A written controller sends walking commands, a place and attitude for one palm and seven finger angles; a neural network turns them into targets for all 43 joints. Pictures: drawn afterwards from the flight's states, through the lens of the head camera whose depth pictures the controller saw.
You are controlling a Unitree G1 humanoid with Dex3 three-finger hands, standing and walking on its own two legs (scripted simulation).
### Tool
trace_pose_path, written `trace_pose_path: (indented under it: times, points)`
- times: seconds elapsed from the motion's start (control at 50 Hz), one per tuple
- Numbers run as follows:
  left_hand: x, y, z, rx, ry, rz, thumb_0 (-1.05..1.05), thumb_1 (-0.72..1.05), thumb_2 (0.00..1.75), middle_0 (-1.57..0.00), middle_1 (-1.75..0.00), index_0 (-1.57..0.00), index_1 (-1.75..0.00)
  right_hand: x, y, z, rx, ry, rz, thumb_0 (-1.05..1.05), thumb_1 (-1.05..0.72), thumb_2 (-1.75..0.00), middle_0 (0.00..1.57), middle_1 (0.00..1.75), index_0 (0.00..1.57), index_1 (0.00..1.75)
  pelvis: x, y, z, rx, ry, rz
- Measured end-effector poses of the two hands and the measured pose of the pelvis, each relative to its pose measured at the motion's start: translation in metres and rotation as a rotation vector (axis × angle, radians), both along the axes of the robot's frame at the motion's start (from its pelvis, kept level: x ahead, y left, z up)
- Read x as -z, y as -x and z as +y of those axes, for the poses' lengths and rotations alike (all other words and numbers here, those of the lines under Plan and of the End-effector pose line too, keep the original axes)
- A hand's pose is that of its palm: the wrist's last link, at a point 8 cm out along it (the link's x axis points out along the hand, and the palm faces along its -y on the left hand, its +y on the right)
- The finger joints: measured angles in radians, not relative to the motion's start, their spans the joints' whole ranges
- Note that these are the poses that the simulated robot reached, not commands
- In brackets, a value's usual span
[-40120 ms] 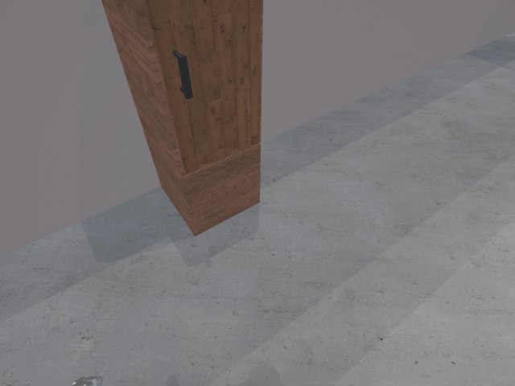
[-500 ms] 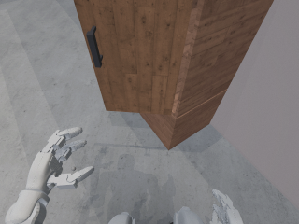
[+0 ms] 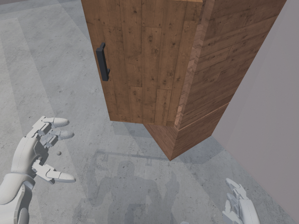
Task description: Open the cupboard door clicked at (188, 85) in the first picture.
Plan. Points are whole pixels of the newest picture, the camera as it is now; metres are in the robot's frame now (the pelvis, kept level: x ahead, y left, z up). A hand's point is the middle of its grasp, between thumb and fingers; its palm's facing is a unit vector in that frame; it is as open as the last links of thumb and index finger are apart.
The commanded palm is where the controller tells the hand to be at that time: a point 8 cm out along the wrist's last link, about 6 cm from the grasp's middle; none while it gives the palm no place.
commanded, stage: raise the hand with hooked fingers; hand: left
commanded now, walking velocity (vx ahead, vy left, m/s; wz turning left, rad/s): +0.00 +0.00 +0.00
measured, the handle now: (104, 62) +0.60 +0.21 +0.08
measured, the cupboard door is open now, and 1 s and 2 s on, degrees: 52 52 52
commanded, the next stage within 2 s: move the hooked fingers beside the handle in 0.82 s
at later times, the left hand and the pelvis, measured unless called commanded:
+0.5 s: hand (53, 130) +0.30 +0.26 +0.11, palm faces -0.01 -1.00 -0.03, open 14.0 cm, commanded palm +0.27 +0.30 +0.10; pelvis +0.00 -0.01 +0.01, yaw -1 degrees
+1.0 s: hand (52, 135) +0.29 +0.26 +0.10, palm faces +0.01 -1.00 -0.02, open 14.0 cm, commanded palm +0.27 +0.30 +0.10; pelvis -0.01 -0.01 +0.01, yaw -1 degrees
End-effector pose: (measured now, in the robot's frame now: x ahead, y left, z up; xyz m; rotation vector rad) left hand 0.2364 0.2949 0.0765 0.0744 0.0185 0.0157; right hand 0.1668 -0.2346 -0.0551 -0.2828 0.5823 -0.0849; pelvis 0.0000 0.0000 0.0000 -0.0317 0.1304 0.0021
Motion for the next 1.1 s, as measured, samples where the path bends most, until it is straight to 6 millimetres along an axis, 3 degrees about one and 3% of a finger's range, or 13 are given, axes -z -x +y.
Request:
trace_pose_path:
  times: [0.16,0.4,0.6,0.96,1.1]
  points:
    - [-0.015,-0.017,0.013,-0.005,0.009,0.007,-0.01,-0.47,0.32,-0.30,-1.19,-0.30,-1.18,0.006,0.002,0.003,-0.009,-0.024,0.048,0.01,-0.90,-0.90,0.21,0.30,0.20,0.30,-0.006,-0.004,-0.005,0.001,-0.005,-0.011]
    - [-0.037,-0.041,0.021,0.007,0.023,-0.023,-0.02,-0.50,0.31,-0.30,-1.20,-0.30,-1.19,0.007,0.028,-0.025,0.057,0.009,0.115,0.01,-0.90,-0.90,0.21,0.30,0.20,0.30,-0.013,-0.003,-0.011,0.013,-0.014,-0.025]
    - [-0.026,-0.038,0.010,0.016,0.044,-0.002,-0.02,-0.50,0.30,-0.30,-1.20,-0.30,-1.20,0.002,0.041,-0.036,0.084,0.018,0.118,0.01,-0.90,-0.90,0.20,0.30,0.20,0.30,-0.013,0.002,-0.014,0.027,-0.022,-0.028]
    - [-0.027,-0.027,0.017,0.004,0.047,-0.013,-0.02,-0.50,0.30,-0.30,-1.20,-0.30,-1.20,0.003,0.035,-0.019,0.049,-0.003,0.088,0.01,-0.90,-0.90,0.21,0.30,0.20,0.30,-0.013,0.009,-0.011,0.020,-0.018,-0.040]
    - [-0.025,-0.046,0.019,0.005,0.058,-0.012,-0.02,-0.50,0.30,-0.30,-1.20,-0.30,-1.20,0.006,0.036,-0.018,0.041,0.020,0.109,0.01,-0.90,-0.90,0.21,0.30,0.20,0.30,-0.011,0.012,-0.009,0.008,-0.017,-0.032]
